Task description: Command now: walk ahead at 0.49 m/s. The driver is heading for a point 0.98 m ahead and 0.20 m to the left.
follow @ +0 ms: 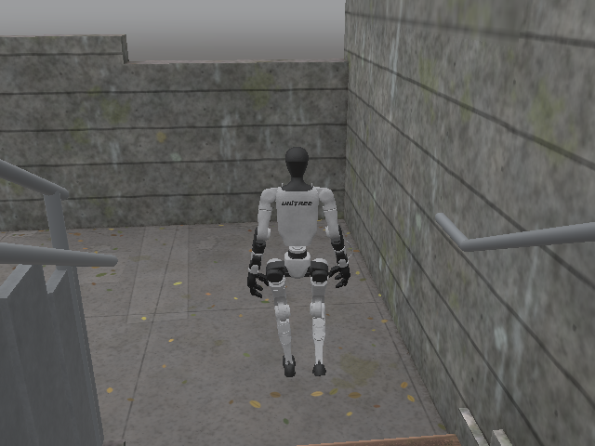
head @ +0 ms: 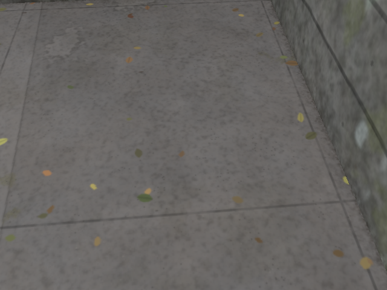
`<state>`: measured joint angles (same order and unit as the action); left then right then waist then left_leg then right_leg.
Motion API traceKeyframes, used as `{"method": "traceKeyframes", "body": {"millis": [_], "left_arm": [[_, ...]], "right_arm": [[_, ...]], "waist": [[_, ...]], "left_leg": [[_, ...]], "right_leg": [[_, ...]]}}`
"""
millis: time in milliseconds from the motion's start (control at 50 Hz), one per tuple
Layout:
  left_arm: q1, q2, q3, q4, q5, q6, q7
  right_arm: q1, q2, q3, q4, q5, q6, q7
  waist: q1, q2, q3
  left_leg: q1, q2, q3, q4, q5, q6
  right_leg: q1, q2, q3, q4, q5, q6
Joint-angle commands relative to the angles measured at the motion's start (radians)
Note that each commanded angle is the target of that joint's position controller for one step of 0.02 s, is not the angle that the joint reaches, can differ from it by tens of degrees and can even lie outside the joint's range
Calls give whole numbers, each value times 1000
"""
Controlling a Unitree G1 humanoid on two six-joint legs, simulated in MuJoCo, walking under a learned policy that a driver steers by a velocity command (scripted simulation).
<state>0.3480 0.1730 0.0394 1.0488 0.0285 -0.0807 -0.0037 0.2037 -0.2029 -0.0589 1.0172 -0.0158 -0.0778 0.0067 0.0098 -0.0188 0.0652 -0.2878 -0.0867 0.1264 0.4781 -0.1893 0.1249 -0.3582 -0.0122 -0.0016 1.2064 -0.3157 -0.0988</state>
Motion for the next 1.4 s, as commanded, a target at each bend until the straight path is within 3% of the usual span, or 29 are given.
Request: {"method": "traceKeyframes", "body": {"millis": [20,80,180,300,360,380,400,420,440,460,480,500,540,600,680,740,860,920,960,980,1000,1020,1040,1080,1100,1140,1200,1280,1400], "left_arm": [[88,20,9,-30,15,18,-10],[-13,41,16,-72,13,38,-17],[-251,44,9,-157,-3,39,-26],[-416,48,1,-220,-10,28,-25],[-342,74,13,-212,-9,14,-14],[-241,92,23,-181,-8,8,-7],[-79,113,37,-127,-3,-1,2],[92,177,58,-88,22,-9,13],[176,280,86,-80,39,-5,11],[96,227,77,-85,-1,12,0],[-26,183,62,-105,-14,12,-4],[-81,124,46,-110,-11,4,-8],[-84,59,25,-83,-10,-11,1],[-13,87,26,-53,-12,-37,8],[47,104,25,-46,-9,-43,10],[63,101,19,-51,-13,-45,11],[168,124,20,-14,-7,-34,38],[135,163,29,-21,-2,-21,50],[110,189,37,-37,-2,-4,47],[78,192,38,-66,-9,-4,40],[114,86,19,-133,-25,-9,17],[7,151,34,-177,-21,-21,9],[-78,148,30,-211,-22,-35,3],[-71,145,30,-202,-14,-37,6],[-63,141,30,-208,13,-15,2],[-49,120,28,-215,27,25,-8],[-149,116,20,-257,19,46,-13],[-315,136,16,-314,11,48,-15],[-492,146,-11,-383,0,28,-16]], "right_arm": [[105,-27,7,5,1,-31,-9],[170,-71,3,20,4,-38,-11],[272,-62,15,33,7,-33,-12],[366,-76,16,61,-5,-30,-27],[325,-100,10,58,-12,-29,-34],[312,-111,7,58,-13,-28,-34],[289,-115,7,53,-7,-24,-32],[277,-93,15,26,5,-26,-28],[395,13,33,5,50,-24,-14],[334,-93,4,12,22,-21,-16],[241,-92,-1,-26,12,-22,-14],[188,-79,1,-38,8,-25,-11],[203,-40,1,-33,-14,-1,-3],[203,-14,0,-34,-19,33,13],[34,-32,-2,-98,-12,47,23],[-58,-25,5,-126,-8,44,29],[-225,-17,18,-208,-12,36,36],[-136,-43,2,-195,-16,36,29],[62,-88,-24,-138,-22,29,24],[205,-151,-50,-103,-37,25,15],[223,-262,-79,-116,-40,27,4],[235,-268,-80,-119,-9,45,5],[167,-241,-72,-120,-1,49,-3],[76,-154,-49,-131,4,40,-7],[64,-133,-41,-127,13,34,-13],[86,-146,-39,-126,21,14,-13],[137,-189,-49,-117,21,6,-10],[222,-192,-51,-112,20,14,-7],[295,-212,-47,-112,4,16,-17]], "waist": [[27,36,-7],[28,54,19],[-31,69,47],[-78,89,51],[-19,101,11],[23,106,-40],[95,85,-120],[156,38,-226],[115,-193,-370],[97,-60,-338],[52,-38,-169],[32,10,-92],[-29,-5,-34],[-51,-23,-20],[-25,-30,27],[-5,-35,41],[38,-38,51],[-19,-82,-16],[-104,-84,-127],[-180,-30,-202],[-120,197,-294],[-140,131,-334],[-112,72,-174],[-30,-36,-56],[-2,-32,-49],[19,-4,-61],[4,31,-35],[-60,75,-11],[-117,94,-7]], "left_leg": [[71,300,-351,-326,91,107],[91,270,-265,-349,190,97],[175,230,-187,-348,371,53],[372,276,-177,-296,525,61],[422,299,-153,-166,816,52],[424,293,-145,-55,917,42],[368,264,-117,123,885,25],[169,228,-97,377,605,11],[-208,41,-34,802,-113,-41],[-311,39,-168,903,-277,-25],[-359,95,-180,878,-193,-20],[-338,127,-180,822,-134,-22],[-245,165,-181,721,-98,-36],[-241,164,-171,671,-60,-52],[-377,181,-161,554,89,-67],[-371,167,-121,381,197,-74],[-362,128,-5,165,141,-25],[-217,45,49,138,2,37],[16,-13,45,61,-32,92],[249,67,-94,-7,-48,145],[567,382,-587,-36,-15,292],[603,440,-874,-180,-26,348],[498,416,-703,-203,3,304],[265,327,-520,-239,206,213],[195,287,-466,-258,264,195],[158,243,-409,-265,352,182],[122,197,-372,-286,353,144],[199,180,-399,-283,350,91],[343,201,-454,-204,453,104]], "right_leg": [[-133,-74,39,-26,55,21],[-224,-91,3,-117,131,45],[-295,-82,-56,-379,293,71],[-285,-29,-94,-596,288,41],[-146,22,-108,-658,171,-9],[-32,54,-114,-685,145,-30],[164,65,-116,-756,197,-55],[428,-91,49,-760,139,-102],[728,-410,556,-824,84,-266],[654,-389,670,-924,27,-258],[498,-355,495,-950,23,-223],[376,-313,395,-989,107,-193],[224,-233,228,-1031,219,-122],[186,-210,117,-1062,314,-96],[219,-192,13,-1103,355,-62],[247,-167,-70,-1099,418,-39],[450,-227,-157,-1014,688,-26],[509,-242,-209,-825,1090,-17],[459,-240,-231,-512,1097,-12],[273,-218,-239,-244,855,14],[-157,-44,-228,142,-14,66],[-336,52,-9,289,-192,74],[-434,-28,39,245,-88,64],[-326,-86,34,69,4,74],[-268,-97,38,22,0,91],[-227,-99,27,-46,4,117],[-264,-95,2,-160,111,142],[-339,-77,1,-341,254,152],[-342,-24,9,-548,281,133]]}}
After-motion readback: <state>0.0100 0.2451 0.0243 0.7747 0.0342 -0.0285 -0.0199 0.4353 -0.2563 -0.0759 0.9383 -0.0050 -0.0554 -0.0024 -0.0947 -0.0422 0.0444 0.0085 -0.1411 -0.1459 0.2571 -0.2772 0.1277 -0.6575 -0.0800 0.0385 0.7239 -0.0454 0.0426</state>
